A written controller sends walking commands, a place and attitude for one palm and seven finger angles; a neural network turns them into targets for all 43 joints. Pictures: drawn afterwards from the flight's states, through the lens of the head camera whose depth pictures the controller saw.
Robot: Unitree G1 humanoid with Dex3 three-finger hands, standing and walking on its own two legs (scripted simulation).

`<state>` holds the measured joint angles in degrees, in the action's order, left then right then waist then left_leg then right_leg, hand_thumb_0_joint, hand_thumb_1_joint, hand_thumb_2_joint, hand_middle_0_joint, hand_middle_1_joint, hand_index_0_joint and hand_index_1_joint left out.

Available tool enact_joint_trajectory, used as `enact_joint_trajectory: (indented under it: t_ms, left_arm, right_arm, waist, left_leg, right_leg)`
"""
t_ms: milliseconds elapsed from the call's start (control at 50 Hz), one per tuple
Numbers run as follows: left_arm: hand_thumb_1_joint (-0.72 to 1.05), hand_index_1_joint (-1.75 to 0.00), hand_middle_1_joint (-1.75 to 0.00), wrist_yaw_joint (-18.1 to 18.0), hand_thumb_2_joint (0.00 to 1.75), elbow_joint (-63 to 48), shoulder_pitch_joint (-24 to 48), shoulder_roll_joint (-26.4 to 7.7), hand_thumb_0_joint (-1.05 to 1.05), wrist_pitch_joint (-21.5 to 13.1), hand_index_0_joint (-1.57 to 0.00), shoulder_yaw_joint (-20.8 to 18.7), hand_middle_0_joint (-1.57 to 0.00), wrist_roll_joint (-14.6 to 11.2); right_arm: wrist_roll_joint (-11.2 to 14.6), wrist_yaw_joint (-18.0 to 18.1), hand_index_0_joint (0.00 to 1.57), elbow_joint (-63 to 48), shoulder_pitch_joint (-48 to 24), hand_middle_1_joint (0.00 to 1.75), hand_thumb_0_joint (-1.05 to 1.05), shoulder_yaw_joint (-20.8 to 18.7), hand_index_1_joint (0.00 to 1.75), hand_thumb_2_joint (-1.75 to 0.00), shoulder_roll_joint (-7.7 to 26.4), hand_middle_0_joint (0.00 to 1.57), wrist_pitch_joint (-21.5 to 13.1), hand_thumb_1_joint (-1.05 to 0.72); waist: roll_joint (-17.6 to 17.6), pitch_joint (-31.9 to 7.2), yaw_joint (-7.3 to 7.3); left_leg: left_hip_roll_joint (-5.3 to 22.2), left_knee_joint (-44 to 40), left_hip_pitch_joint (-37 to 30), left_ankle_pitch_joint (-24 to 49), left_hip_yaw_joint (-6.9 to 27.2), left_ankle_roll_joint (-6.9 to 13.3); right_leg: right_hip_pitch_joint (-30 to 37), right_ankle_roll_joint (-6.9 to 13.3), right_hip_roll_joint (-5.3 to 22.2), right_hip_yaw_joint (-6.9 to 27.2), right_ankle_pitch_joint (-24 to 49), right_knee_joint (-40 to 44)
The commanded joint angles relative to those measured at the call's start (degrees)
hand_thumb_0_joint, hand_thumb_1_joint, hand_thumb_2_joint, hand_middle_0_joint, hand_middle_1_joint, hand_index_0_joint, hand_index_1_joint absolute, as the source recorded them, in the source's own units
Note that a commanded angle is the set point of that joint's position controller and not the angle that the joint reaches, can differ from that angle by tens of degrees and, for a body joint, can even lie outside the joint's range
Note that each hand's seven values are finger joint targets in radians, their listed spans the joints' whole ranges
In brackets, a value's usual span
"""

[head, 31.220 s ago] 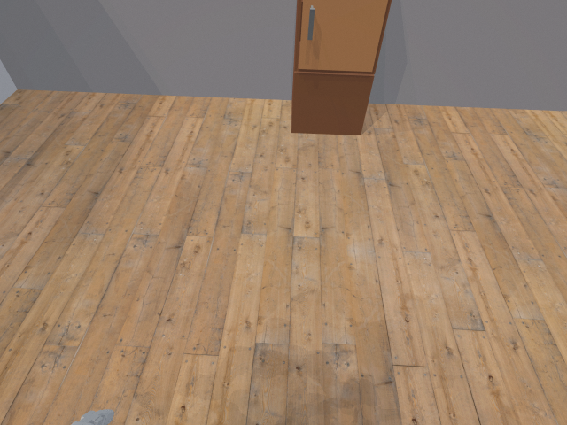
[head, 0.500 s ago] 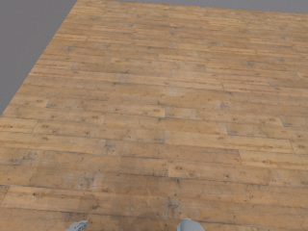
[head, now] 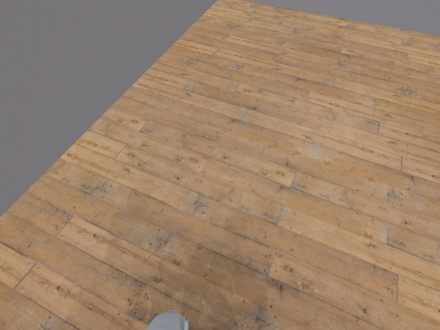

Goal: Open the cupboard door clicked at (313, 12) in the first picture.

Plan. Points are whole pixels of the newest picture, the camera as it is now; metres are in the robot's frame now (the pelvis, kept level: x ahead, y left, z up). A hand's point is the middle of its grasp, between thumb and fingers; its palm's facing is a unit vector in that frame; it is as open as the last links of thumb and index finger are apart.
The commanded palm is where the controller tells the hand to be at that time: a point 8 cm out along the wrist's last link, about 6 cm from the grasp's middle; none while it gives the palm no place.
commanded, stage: turn to face it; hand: left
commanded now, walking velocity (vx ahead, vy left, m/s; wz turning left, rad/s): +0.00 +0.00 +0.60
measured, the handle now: out of the picture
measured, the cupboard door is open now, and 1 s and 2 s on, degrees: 43 43 43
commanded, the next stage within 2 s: none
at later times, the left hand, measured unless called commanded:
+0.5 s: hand out of the picture +0.07 +0.21 -0.16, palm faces +0.26 -0.92 -0.28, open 7.4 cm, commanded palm none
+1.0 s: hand out of the picture -0.05 +0.17 -0.19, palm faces +0.58 -0.77 -0.25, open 7.4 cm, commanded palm none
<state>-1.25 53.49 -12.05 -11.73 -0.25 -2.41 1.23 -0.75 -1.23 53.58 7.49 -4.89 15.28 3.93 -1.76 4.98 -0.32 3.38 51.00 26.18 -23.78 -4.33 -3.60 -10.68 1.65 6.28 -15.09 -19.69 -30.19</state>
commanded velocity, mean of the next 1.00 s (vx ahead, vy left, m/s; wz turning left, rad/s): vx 0.00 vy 0.00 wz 0.60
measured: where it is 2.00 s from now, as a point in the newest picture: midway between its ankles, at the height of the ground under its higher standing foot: outside the picture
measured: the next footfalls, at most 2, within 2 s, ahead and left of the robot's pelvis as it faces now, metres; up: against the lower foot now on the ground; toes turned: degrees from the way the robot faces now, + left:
left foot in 0.10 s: +0.05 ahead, +0.13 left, +0.00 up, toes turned +11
right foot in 0.52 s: +0.10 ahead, -0.14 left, +0.00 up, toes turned +14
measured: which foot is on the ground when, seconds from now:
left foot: up 0.00-0.08, down 0.10-0.52, up 0.54-0.92, down 0.94-1.00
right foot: down 0.00-0.10, up 0.12-0.50, down 0.52-0.94, up 0.96-1.00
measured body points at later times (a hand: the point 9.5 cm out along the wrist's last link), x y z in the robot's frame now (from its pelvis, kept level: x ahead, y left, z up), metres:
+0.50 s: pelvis +0.03 -0.03 -0.01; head +0.08 -0.02 +0.44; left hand +0.06 +0.26 -0.14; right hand +0.17 -0.25 -0.16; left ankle +0.01 +0.12 -0.74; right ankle +0.06 -0.15 -0.73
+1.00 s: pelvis +0.04 -0.04 -0.02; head +0.07 +0.02 +0.43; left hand -0.08 +0.21 -0.17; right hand +0.28 -0.19 -0.14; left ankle -0.03 +0.05 -0.74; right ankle +0.07 -0.16 -0.70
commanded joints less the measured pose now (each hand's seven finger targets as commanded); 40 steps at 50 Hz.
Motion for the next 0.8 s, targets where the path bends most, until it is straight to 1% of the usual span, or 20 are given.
enact_joint_trajectory:
  t_ms: [0, 40, 60, 80, 100, 120, 140, 180, 240, 320, 380, 440, 460, 480, 500, 520, 560, 600, 700, 780]
  left_arm:
    - [0.90, -0.30, -0.30, -0.43, 0.90, -3.33, -2.90, -11.62, 0.00, -0.64, -0.20, -3.30, -0.20, 0.54]
    - [0.90, -0.30, -0.30, -0.04, 0.90, -3.51, -2.48, -12.19, 0.00, -0.59, -0.20, -3.44, -0.20, 0.18]
    - [0.90, -0.30, -0.30, 0.11, 0.90, -3.91, -1.42, -11.66, 0.00, -0.47, -0.20, -3.26, -0.20, -0.12]
    - [0.90, -0.30, -0.30, 0.64, 0.90, -6.06, -0.69, -8.24, 0.00, -0.13, -0.20, -2.57, -0.20, -0.73]
    - [0.90, -0.30, -0.30, 0.24, 0.90, -8.46, 2.79, -7.69, 0.00, 0.61, -0.20, -1.98, -0.20, -0.34]
    - [0.90, -0.30, -0.30, 0.02, 0.90, -8.94, 3.12, -9.12, 0.00, 1.15, -0.20, -2.21, -0.20, -0.06]
    - [0.90, -0.30, -0.30, -0.10, 0.90, -7.79, 3.99, -8.27, 0.00, 1.48, -0.20, -2.41, -0.20, 0.21]
    - [0.90, -0.30, -0.30, 0.50, 0.90, -5.41, 1.53, -9.00, 0.00, 1.84, -0.20, -2.74, -0.20, 0.24]
    - [0.90, -0.30, -0.30, 0.91, 0.90, -4.33, -1.38, -8.22, 0.00, 2.09, -0.20, -2.73, -0.20, 0.14]
    - [0.90, -0.30, -0.30, 0.74, 0.90, -5.71, 1.45, -7.37, 0.00, 1.93, -0.20, -2.38, -0.20, -0.10]
    - [0.90, -0.30, -0.30, 0.72, 0.90, -6.82, 2.28, -6.94, 0.00, 1.68, -0.20, -2.16, -0.20, -0.34]
    - [0.90, -0.30, -0.30, 0.51, 0.90, -6.00, -2.35, -7.11, 0.00, 0.85, -0.20, -2.40, -0.20, -0.64]
    - [0.90, -0.30, -0.30, 0.29, 0.90, -5.42, -5.88, -9.09, 0.00, 0.24, -0.20, -2.94, -0.20, -0.44]
    - [0.90, -0.30, -0.30, -0.33, 0.90, -5.21, -7.91, -14.14, 0.00, -0.53, -0.20, -4.11, -0.20, 0.50]
    - [0.90, -0.30, -0.30, -0.63, 0.90, -5.85, -6.61, -17.58, 0.00, -0.29, -0.20, -4.20, -0.20, 0.58]
    - [0.90, -0.30, -0.30, -0.80, 0.90, -6.39, -4.08, -15.17, 0.00, -0.32, -0.20, -3.48, -0.20, 0.25]
    - [0.90, -0.30, -0.30, -1.08, 0.90, -7.77, 2.33, -10.29, 0.00, -0.23, -0.20, -2.64, -0.20, 0.00]
    - [0.90, -0.30, -0.30, -0.82, 0.90, -8.08, 3.28, -8.47, 0.00, -0.54, -0.20, -1.97, -0.20, -0.14]
    - [0.90, -0.30, -0.30, -0.96, 0.90, -6.00, -2.87, -10.24, 0.00, -0.73, -0.20, -2.82, -0.20, 0.10]
    - [0.90, -0.30, -0.30, -0.79, 0.90, -5.33, -3.85, -11.65, 0.00, -0.42, -0.20, -3.62, -0.20, 0.53]
  right_arm:
    - [0.02, -0.28, 0.20, -5.96, -1.37, 0.30, 0.00, 0.74, 0.30, -0.90, 1.13, 0.20, -1.26, -0.90]
    - [-0.23, -0.16, 0.20, -5.62, 1.77, 0.30, 0.00, 0.29, 0.30, -0.90, 2.85, 0.20, -1.55, -0.90]
    - [-0.43, -0.18, 0.20, -4.59, 6.77, 0.30, 0.00, -0.52, 0.30, -0.90, 5.78, 0.20, -1.98, -0.90]
    - [-0.98, 0.18, 0.20, -4.06, 10.96, 0.30, 0.00, -2.42, 0.30, -0.90, 13.24, 0.20, -2.57, -0.90]
    - [-0.34, 0.81, 0.20, -3.40, 13.45, 0.30, 0.00, -2.84, 0.30, -0.90, 16.47, 0.20, -2.21, -0.90]
    - [-0.35, 1.04, 0.20, -3.71, 11.46, 0.30, 0.00, -2.36, 0.30, -0.90, 15.85, 0.20, -2.07, -0.90]
    - [-0.42, 1.63, 0.20, -4.70, 8.54, 0.30, 0.00, -2.01, 0.30, -0.90, 13.65, 0.20, -2.47, -0.90]
    - [-0.43, 2.14, 0.20, -6.51, 1.73, 0.30, 0.00, -0.93, 0.30, -0.90, 11.21, 0.20, -2.67, -0.90]
    - [-0.35, 1.93, 0.20, -6.72, 0.17, 0.30, 0.00, -0.52, 0.30, -0.90, 10.27, 0.20, -3.17, -0.90]
    - [-0.59, 1.63, 0.20, -5.85, 2.26, 0.30, 0.00, -1.01, 0.30, -0.90, 10.41, 0.20, -3.09, -0.90]
    - [-0.78, 1.46, 0.20, -5.94, 1.76, 0.30, 0.00, -1.50, 0.30, -0.90, 10.34, 0.20, -2.63, -0.90]
    - [-0.43, 1.52, 0.20, -6.70, -0.52, 0.30, 0.00, -1.93, 0.30, -0.90, 9.89, 0.20, -2.26, -0.90]
    - [0.02, 1.39, 0.20, -7.37, -1.54, 0.30, 0.00, -1.87, 0.30, -0.90, 8.64, 0.20, -2.25, -0.90]
    - [0.58, 1.14, 0.20, -8.13, -0.23, 0.30, 0.00, -1.27, 0.30, -0.90, 3.89, 0.20, -2.32, -0.90]
    - [0.28, 0.98, 0.20, -9.06, -1.51, 0.30, 0.00, -1.21, 0.30, -0.90, 3.36, 0.20, -2.35, -0.90]
    - [-0.06, 0.71, 0.20, -8.42, -0.58, 0.30, 0.00, -1.38, 0.30, -0.90, 5.20, 0.20, -1.92, -0.90]
    - [-0.22, 0.28, 0.20, -5.41, 1.71, 0.30, 0.00, -1.71, 0.30, -0.90, 4.04, 0.20, -0.84, -0.90]
    - [-0.23, -0.29, 0.20, -4.47, 2.01, 0.30, 0.00, -0.97, 0.30, -0.90, 2.89, 0.20, -0.58, -0.90]
    - [0.07, -0.47, 0.20, -4.63, -1.86, 0.30, 0.00, -0.15, 0.30, -0.90, 1.30, 0.20, -0.57, -0.90]
    - [0.22, -0.52, 0.20, -5.31, -3.04, 0.30, 0.00, 0.26, 0.30, -0.90, 0.59, 0.20, -1.07, -0.90]
  waist:
    - [-9.18, -5.70, 1.09]
    - [-6.63, -8.08, -1.13]
    - [-0.98, -11.58, -4.15]
    - [17.36, -14.26, -6.46]
    - [18.51, -15.10, -7.20]
    - [10.93, -13.34, -5.61]
    - [12.91, -11.80, -4.99]
    - [12.37, -8.02, -1.60]
    - [9.95, -7.21, 0.37]
    - [9.35, -7.22, -0.73]
    - [12.86, -7.12, -0.83]
    - [12.10, -8.48, 1.64]
    - [7.57, -9.22, 3.63]
    - [-8.62, -10.95, 4.31]
    - [-18.25, -9.50, 4.74]
    - [-12.23, -7.94, 3.09]
    - [-11.36, -5.52, -0.43]
    - [-10.79, -4.73, -1.21]
    - [-7.60, -6.12, 1.84]
    - [-9.60, -6.46, 2.86]
  left_leg:
    - [-1.73, -9.16, -2.65, 0.57, -2.83, 1.35]
    - [-3.03, -17.57, -11.54, 6.83, -3.50, 2.37]
    - [-0.16, -24.42, -21.69, 16.39, -0.05, 3.58]
    - [16.07, -27.41, -31.64, 36.44, 21.94, 11.61]
    - [23.51, -28.30, -31.35, 51.13, 30.50, 18.26]
    - [23.65, -28.57, -27.53, 42.57, 25.08, 19.11]
    - [19.26, -29.98, -24.54, 38.17, 24.44, 16.82]
    - [13.27, -30.76, -18.01, 31.17, 17.51, 13.22]
    - [9.46, -31.38, -15.65, 27.72, 14.30, 11.74]
    - [9.11, -31.21, -15.35, 25.73, 17.07, 12.67]
    - [8.13, -30.00, -12.85, 23.35, 18.74, 12.23]
    - [6.21, -25.02, -7.58, 24.73, 20.12, 10.46]
    - [3.30, -20.64, -2.52, 18.69, 18.40, 7.96]
    - [-4.46, -7.90, 7.82, 1.57, 10.28, 3.24]
    - [-7.30, 7.80, 10.11, -13.77, 6.06, 1.23]
    - [-4.26, 16.73, 9.05, -11.16, 9.14, 1.97]
    - [-1.94, 22.20, 8.75, -3.19, 7.84, 0.69]
    - [-1.31, 20.15, 8.01, 0.49, 5.56, -0.41]
    - [-1.40, 5.22, 5.44, -1.18, 1.44, -1.23]
    - [-1.79, -5.18, 1.08, -2.73, -1.09, -0.21]
  right_leg:
    - [6.05, 4.01, 15.32, 8.03, 40.08, 3.00]
    - [2.78, 1.55, 14.15, 5.33, 37.70, -3.31]
    - [-2.80, -1.03, 12.68, 3.41, 30.32, -13.02]
    - [-19.62, -5.95, 3.54, 2.21, -6.42, -27.37]
    - [-25.86, -6.53, 0.09, 9.94, -20.13, -36.06]
    - [-25.66, -5.78, 1.58, 14.08, -17.70, -38.29]
    - [-26.80, -6.35, 1.53, 14.32, -13.42, -39.05]
    - [-24.53, -6.98, 0.90, 15.87, -5.76, -39.41]
    - [-21.37, -7.36, -0.56, 14.72, -2.07, -35.02]
    - [-18.60, -7.58, -2.03, 14.04, -3.29, -25.82]
    - [-13.39, -7.14, -3.90, 12.89, -4.71, -16.66]
    - [-2.04, -6.39, -6.00, 11.74, 2.01, -3.11]
    - [5.51, -6.06, -3.75, 13.61, 7.16, 5.53]
    - [13.67, -2.00, 11.09, 28.49, 8.89, 14.08]
    - [8.12, 4.69, 23.26, 38.90, 16.97, 15.23]
    - [3.27, 6.99, 21.93, 33.68, 16.56, 13.68]
    - [0.57, 4.80, 15.26, 25.24, 18.48, 12.48]
    - [1.43, 3.36, 11.52, 15.98, 27.13, 10.29]
    - [9.44, 4.09, 13.21, 11.95, 35.93, 7.77]
    - [9.95, 4.80, 15.10, 10.72, 36.94, 5.53]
